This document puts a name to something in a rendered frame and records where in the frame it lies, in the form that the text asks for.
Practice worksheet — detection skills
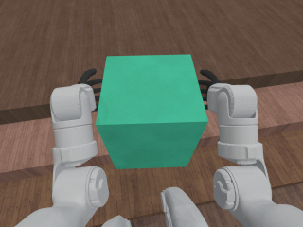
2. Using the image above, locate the right robot hand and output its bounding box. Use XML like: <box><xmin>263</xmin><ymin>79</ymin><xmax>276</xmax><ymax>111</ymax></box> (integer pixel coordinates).
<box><xmin>198</xmin><ymin>69</ymin><xmax>221</xmax><ymax>110</ymax></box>

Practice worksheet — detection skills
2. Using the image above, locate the carton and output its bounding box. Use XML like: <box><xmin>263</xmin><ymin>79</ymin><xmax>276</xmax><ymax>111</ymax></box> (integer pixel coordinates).
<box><xmin>96</xmin><ymin>54</ymin><xmax>208</xmax><ymax>169</ymax></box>

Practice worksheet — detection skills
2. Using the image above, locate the right robot upper arm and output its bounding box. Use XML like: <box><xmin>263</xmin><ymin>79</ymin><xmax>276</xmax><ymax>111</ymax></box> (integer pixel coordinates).
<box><xmin>213</xmin><ymin>166</ymin><xmax>303</xmax><ymax>227</ymax></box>

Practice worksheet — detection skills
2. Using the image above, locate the right robot thigh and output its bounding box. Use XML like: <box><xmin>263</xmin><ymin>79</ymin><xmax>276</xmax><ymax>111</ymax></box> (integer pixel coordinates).
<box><xmin>160</xmin><ymin>186</ymin><xmax>209</xmax><ymax>227</ymax></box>

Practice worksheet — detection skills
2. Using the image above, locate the left robot forearm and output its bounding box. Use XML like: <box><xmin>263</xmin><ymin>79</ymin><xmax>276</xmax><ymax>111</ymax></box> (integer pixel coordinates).
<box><xmin>50</xmin><ymin>83</ymin><xmax>98</xmax><ymax>203</ymax></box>

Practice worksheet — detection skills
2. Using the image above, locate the left robot upper arm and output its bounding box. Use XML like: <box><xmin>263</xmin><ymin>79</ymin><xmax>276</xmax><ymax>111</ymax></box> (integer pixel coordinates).
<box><xmin>15</xmin><ymin>166</ymin><xmax>109</xmax><ymax>227</ymax></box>

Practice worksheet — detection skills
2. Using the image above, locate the robot thigh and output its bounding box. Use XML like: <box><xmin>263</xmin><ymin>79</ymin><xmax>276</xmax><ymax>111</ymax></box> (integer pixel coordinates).
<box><xmin>101</xmin><ymin>217</ymin><xmax>132</xmax><ymax>227</ymax></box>
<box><xmin>160</xmin><ymin>186</ymin><xmax>209</xmax><ymax>227</ymax></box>

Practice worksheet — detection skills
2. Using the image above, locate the left robot hand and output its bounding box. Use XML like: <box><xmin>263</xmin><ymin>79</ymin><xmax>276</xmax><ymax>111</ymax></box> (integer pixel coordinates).
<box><xmin>78</xmin><ymin>68</ymin><xmax>103</xmax><ymax>109</ymax></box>

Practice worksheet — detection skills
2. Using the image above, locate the left robot thigh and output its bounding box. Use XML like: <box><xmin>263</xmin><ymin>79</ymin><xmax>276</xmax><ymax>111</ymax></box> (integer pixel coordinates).
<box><xmin>101</xmin><ymin>217</ymin><xmax>132</xmax><ymax>227</ymax></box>

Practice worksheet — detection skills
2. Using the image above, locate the right robot forearm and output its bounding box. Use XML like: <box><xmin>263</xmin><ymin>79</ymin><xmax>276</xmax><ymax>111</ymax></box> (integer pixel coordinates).
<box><xmin>207</xmin><ymin>83</ymin><xmax>272</xmax><ymax>197</ymax></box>

